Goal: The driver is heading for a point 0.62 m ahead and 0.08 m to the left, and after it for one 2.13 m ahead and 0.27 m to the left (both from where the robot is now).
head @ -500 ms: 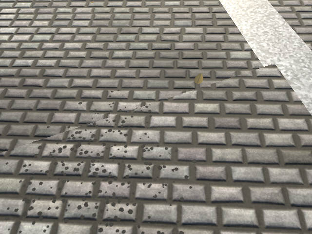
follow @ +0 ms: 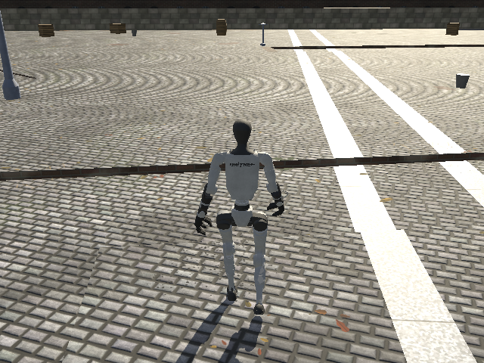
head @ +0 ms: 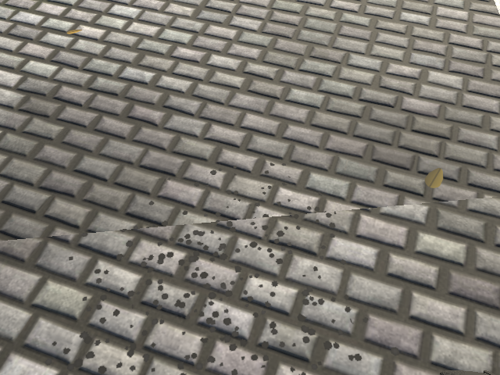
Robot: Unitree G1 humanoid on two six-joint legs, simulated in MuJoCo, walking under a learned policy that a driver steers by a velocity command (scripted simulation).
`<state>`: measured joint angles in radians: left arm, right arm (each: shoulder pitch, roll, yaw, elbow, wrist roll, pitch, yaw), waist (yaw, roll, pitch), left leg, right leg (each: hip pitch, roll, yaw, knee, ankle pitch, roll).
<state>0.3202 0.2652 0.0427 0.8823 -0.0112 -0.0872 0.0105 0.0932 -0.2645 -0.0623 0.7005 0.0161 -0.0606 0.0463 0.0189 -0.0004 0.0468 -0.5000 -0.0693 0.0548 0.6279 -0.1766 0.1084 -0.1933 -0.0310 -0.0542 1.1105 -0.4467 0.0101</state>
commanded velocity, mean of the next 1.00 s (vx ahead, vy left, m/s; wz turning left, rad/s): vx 0.35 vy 0.00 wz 0.40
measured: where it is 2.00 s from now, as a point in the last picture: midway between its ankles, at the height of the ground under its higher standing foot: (242, 346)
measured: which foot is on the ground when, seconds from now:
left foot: down 0.00-0.40, up 0.42-0.80, down 0.82-1.00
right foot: up 0.00-0.38, down 0.40-0.82, up 0.84-1.00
